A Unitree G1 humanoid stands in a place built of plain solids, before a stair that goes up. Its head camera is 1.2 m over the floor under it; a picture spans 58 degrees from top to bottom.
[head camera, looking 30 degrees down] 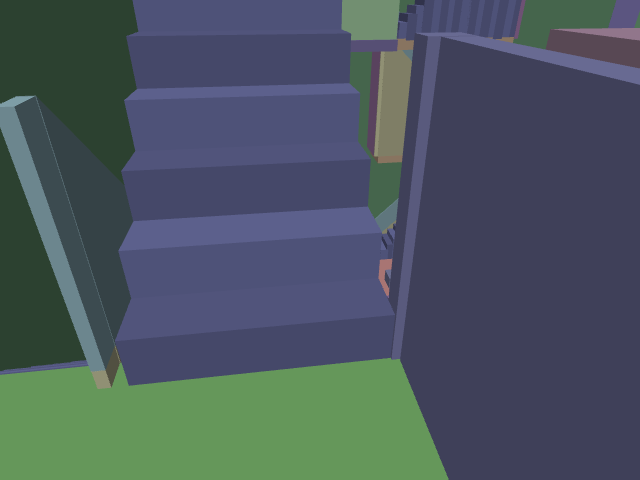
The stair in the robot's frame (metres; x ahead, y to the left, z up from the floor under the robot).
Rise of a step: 0.21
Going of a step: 0.23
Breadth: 0.94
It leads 8 degrees to the left of straight ahead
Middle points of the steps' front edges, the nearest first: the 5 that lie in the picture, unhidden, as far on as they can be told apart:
1.12 0.20 0.21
1.35 0.23 0.42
1.57 0.27 0.62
1.80 0.30 0.83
2.02 0.33 1.04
